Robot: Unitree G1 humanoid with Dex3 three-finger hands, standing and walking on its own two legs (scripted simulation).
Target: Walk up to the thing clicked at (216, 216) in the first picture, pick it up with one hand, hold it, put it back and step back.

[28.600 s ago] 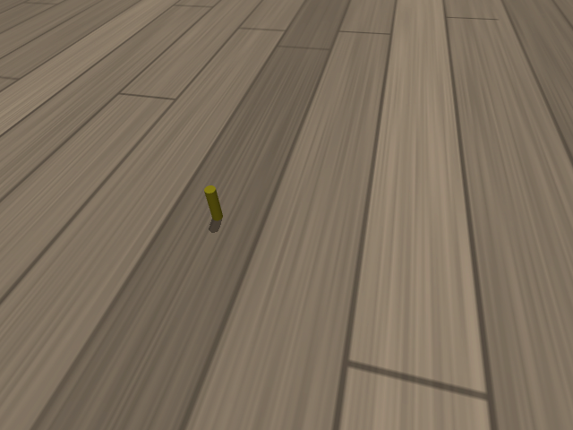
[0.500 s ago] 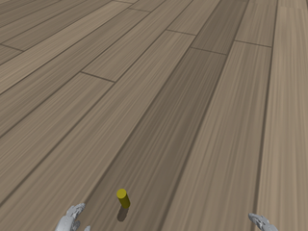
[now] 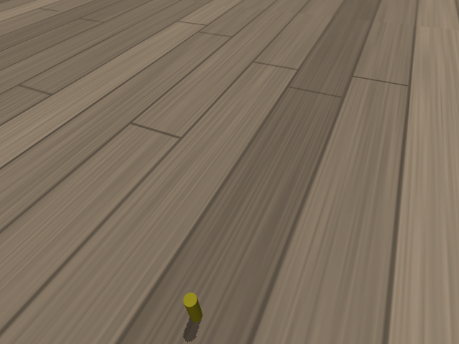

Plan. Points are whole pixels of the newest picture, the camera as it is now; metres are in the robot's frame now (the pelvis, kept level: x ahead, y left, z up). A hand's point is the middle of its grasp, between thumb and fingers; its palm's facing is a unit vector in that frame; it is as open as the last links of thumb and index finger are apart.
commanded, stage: stand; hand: left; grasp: from the side
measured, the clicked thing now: (193, 308) +0.41 +0.21 -0.68
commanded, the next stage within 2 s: step back in 1.52 s
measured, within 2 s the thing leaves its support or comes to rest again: neither
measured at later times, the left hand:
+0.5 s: hand out of the picture +0.04 +0.24 -0.15, palm faces -0.02 -0.93 -0.35, open 7.4 cm
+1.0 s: hand out of the picture +0.08 +0.24 -0.15, palm faces -0.03 -0.94 -0.35, open 7.4 cm
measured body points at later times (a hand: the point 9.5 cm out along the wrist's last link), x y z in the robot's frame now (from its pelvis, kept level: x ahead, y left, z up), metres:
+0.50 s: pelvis -0.01 -0.01 +0.01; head -0.01 -0.02 +0.46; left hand +0.04 +0.29 -0.13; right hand +0.05 -0.31 -0.14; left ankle +0.02 +0.12 -0.74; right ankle +0.02 -0.15 -0.74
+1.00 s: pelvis +0.01 -0.01 +0.01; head +0.02 -0.02 +0.46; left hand +0.09 +0.28 -0.12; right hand +0.08 -0.31 -0.13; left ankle +0.02 +0.12 -0.74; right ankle +0.02 -0.15 -0.74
